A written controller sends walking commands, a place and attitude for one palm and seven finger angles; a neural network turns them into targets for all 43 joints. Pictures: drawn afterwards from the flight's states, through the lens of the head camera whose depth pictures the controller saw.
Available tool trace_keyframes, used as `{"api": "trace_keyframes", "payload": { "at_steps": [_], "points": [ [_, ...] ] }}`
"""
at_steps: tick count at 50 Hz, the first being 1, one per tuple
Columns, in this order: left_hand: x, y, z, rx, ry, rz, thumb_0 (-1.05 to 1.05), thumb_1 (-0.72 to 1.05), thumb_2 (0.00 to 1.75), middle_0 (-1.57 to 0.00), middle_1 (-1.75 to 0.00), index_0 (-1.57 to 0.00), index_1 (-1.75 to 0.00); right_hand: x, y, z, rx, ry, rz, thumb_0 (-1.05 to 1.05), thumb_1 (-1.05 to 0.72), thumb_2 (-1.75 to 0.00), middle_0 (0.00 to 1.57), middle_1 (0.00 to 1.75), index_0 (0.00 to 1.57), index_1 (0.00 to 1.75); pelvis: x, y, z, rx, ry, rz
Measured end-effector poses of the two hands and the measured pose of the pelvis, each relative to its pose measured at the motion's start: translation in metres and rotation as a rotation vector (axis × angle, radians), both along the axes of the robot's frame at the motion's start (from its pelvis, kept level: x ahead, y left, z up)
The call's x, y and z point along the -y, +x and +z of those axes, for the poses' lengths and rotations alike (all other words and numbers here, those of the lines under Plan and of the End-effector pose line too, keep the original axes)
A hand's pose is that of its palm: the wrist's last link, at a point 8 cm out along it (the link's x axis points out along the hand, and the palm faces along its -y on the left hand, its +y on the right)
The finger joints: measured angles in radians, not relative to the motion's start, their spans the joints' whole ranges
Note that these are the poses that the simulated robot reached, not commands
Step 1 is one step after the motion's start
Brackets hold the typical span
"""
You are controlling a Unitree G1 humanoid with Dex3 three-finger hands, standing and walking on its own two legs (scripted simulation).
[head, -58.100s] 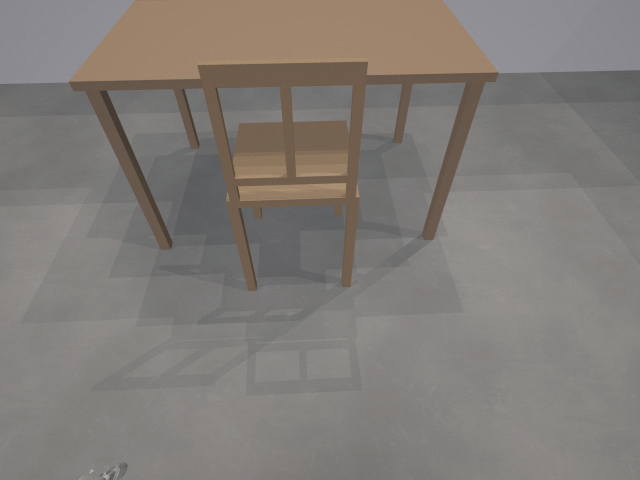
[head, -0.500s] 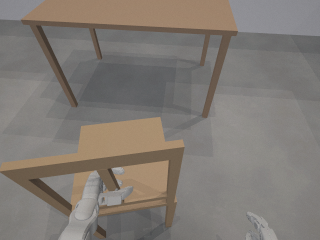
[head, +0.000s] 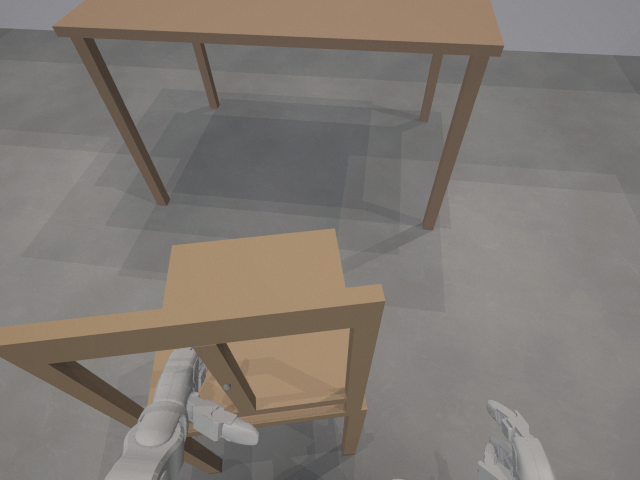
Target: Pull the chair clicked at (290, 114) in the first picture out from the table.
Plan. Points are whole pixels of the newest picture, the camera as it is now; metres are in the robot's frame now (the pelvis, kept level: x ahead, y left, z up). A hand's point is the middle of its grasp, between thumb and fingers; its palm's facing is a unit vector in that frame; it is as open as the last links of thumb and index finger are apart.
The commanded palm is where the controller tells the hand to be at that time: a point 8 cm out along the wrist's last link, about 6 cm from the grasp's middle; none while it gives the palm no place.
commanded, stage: draw the fingers out of the gap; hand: left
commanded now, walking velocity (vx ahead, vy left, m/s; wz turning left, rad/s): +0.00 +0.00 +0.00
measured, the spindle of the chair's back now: (231, 378) +0.26 +0.13 -0.05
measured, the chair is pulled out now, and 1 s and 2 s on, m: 0.66 0.66 0.66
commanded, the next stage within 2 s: draw the hand back to the body in 0.86 s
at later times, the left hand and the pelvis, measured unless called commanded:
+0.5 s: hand (217, 450) +0.18 +0.13 -0.04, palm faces -0.02 -0.99 -0.15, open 17.5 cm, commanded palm +0.16 +0.18 -0.02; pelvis +0.00 +0.00 -0.01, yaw +1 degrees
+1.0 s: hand out of the picture +0.12 +0.13 -0.04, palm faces -0.01 -0.99 -0.13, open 17.5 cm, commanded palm +0.09 +0.19 -0.01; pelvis +0.00 +0.01 -0.03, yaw +1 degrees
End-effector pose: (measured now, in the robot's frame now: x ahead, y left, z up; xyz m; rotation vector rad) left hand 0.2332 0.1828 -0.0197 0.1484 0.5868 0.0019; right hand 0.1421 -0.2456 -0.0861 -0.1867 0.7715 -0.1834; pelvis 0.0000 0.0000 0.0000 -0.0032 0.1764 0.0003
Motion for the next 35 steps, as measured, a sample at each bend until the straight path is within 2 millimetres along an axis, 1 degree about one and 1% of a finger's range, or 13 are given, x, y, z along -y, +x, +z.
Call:
{"api": "trace_keyframes", "payload": {
  "at_steps": [4, 8, 10, 14, 21, 29, 35],
  "points": [
    [0.001, -0.002, 0.001, 0.009, 0.002, -0.004, -0.01, -0.54, 0.21, -0.03, -0.1, -0.03, -0.1, 0.002, 0.002, 0.001, 0.006, -0.016, 0.001, 0.01, -0.9, -0.9, 0.21, 0.3, 0.21, 0.3, -0.001, 0.001, -0.002, -0.003, -0.003, 0.005],
    [0.001, -0.006, -0.001, 0.003, 0.0, -0.002, -0.01, -0.54, 0.21, -0.02, -0.04, -0.02, -0.04, 0.004, 0.002, 0.002, 0.008, -0.024, -0.003, 0.01, -0.9, -0.9, 0.21, 0.3, 0.21, 0.3, -0.001, 0.001, -0.003, -0.008, -0.003, 0.003],
    [0.0, -0.013, -0.001, -0.004, 0.003, -0.003, -0.01, -0.54, 0.2, -0.01, -0.03, -0.01, -0.03, 0.004, 0.003, 0.003, 0.015, -0.023, -0.008, 0.01, -0.9, -0.9, 0.21, 0.3, 0.21, 0.3, -0.001, 0.002, -0.004, -0.011, -0.003, 0.001],
    [0.001, -0.032, 0.0, -0.017, 0.006, -0.001, -0.01, -0.54, 0.2, -0.01, -0.01, -0.01, -0.01, 0.003, 0.005, 0.005, 0.035, -0.022, -0.013, 0.01, -0.9, -0.9, 0.21, 0.3, 0.2, 0.3, -0.002, 0.003, -0.006, -0.013, -0.005, 0.002],
    [0.001, -0.063, -0.001, -0.028, 0.013, 0.018, -0.01, -0.54, 0.2, 0.0, 0.0, 0.0, 0.0, -0.005, 0.012, 0.003, 0.063, -0.022, 0.008, 0.01, -0.9, -0.9, 0.21, 0.3, 0.2, 0.3, -0.003, 0.001, -0.011, -0.016, -0.009, 0.013],
    [-0.001, -0.083, 0.0, -0.025, 0.009, 0.026, -0.01, -0.54, 0.2, 0.0, 0.0, 0.0, 0.0, -0.015, 0.02, 0.002, 0.099, -0.012, 0.024, 0.01, -0.9, -0.9, 0.21, 0.3, 0.21, 0.3, -0.004, -0.003, -0.016, -0.017, -0.015, 0.022],
    [-0.003, -0.097, 0.002, -0.034, 0.004, 0.032, -0.01, -0.54, 0.2, 0.0, 0.0, 0.0, 0.0, -0.019, 0.023, 0.004, 0.125, -0.006, 0.02, 0.01, -0.9, -0.9, 0.21, 0.3, 0.21, 0.3, -0.004, -0.004, -0.019, -0.02, -0.018, 0.022]
  ]
}}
